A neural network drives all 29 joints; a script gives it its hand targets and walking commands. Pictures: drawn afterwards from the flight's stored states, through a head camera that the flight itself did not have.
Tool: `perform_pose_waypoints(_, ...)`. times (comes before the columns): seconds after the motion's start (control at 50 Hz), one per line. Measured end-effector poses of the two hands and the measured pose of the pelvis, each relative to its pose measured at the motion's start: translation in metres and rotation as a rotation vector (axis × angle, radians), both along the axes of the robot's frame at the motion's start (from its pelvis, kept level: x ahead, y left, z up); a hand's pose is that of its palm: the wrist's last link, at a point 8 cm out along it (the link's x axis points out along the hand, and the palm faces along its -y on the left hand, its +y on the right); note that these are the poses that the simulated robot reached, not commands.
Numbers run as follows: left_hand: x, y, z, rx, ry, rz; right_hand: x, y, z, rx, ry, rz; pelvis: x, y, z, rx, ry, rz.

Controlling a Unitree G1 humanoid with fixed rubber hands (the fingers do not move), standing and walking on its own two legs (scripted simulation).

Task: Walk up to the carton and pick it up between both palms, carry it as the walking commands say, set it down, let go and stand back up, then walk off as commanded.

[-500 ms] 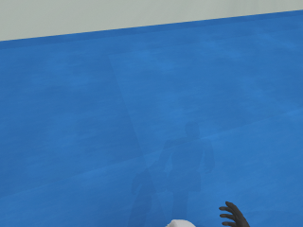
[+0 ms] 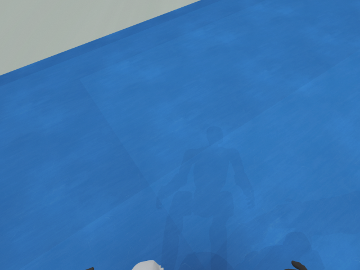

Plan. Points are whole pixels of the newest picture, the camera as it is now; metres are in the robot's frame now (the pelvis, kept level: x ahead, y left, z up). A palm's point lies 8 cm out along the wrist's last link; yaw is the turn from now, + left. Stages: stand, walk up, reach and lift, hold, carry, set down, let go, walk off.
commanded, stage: walk up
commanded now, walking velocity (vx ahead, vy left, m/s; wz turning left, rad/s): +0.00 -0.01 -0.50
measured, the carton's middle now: out of the picture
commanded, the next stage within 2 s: none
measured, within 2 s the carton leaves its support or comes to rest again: neither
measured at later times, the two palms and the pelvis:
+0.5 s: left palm (96, 268) +0.15 +0.22 -0.12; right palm out of the picture -0.04 -0.27 -0.15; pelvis -0.03 +0.00 -0.01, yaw -17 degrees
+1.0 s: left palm out of the picture +0.15 +0.19 -0.13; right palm out of the picture -0.12 -0.22 -0.12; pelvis -0.05 +0.02 +0.00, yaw -32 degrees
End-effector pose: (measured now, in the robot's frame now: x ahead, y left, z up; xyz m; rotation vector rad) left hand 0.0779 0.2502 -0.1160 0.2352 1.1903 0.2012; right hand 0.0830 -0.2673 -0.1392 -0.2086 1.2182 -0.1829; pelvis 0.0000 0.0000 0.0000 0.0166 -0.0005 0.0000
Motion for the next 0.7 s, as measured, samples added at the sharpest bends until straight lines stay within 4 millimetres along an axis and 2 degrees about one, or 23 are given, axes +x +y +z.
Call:
perform_pose_waypoints(0.12,0.01,0.002,-0.018,-0.049,0.005,-0.048,0.012,0.012,0.014,-0.031,-0.088,-0.023,-0.004,0.009,-0.004,-0.026,0.005,-0.047)
perform_pose_waypoints(0.18,0.016,0.006,-0.027,-0.068,0.016,-0.084,0.006,0.023,0.022,-0.04,-0.127,-0.041,-0.007,0.015,-0.006,-0.011,0.0,-0.085)
perform_pose_waypoints(0.26,0.027,0.006,-0.024,-0.073,0.028,-0.15,-0.021,0.03,0.028,-0.03,-0.129,-0.091,-0.011,0.018,-0.001,-0.014,-0.002,-0.156)
perform_pose_waypoints(0.32,0.038,0.003,-0.018,-0.073,0.02,-0.205,-0.047,0.028,0.024,-0.024,-0.104,-0.147,-0.015,0.017,0.0,-0.02,-0.006,-0.196)
perform_pose_waypoints(0.44,0.065,-0.017,-0.008,-0.024,-0.032,-0.299,-0.101,0.01,-0.001,0.015,-0.05,-0.265,-0.022,0.003,-0.01,-0.005,-0.012,-0.277)
perform_pose_waypoints(0.52,0.072,-0.038,0.002,0.003,-0.078,-0.352,-0.132,0.0,-0.012,0.035,0.007,-0.308,-0.029,-0.004,-0.01,-0.011,-0.014,-0.298)
perform_pose_waypoints(0.6,0.067,-0.048,0.006,0.003,-0.076,-0.359,-0.143,-0.007,-0.006,0.022,0.006,-0.332,-0.035,-0.005,-0.004,-0.006,-0.01,-0.326)
perform_pose_waypoints(0.7,0.056,-0.053,-0.004,-0.031,-0.034,-0.376,-0.14,-0.007,0.007,-0.016,-0.038,-0.354,-0.039,0.0,-0.002,-0.012,-0.019,-0.361)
